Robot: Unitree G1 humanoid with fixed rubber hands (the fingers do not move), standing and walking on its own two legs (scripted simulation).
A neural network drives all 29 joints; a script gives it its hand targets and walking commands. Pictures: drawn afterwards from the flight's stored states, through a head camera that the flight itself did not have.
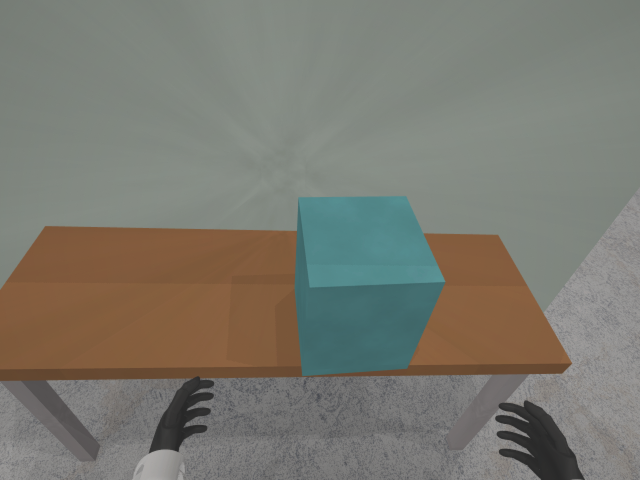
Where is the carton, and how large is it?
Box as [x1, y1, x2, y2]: [295, 196, 444, 375]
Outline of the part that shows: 405,196 298,197 295,298 302,375 396,369 407,367 443,286 444,280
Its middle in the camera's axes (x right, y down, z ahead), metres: +0.07 +0.08 +0.72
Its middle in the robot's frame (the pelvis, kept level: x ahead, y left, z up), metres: +0.49 -0.05 -0.07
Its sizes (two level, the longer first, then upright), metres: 0.210 0.200 0.250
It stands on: a table, 0.56 m high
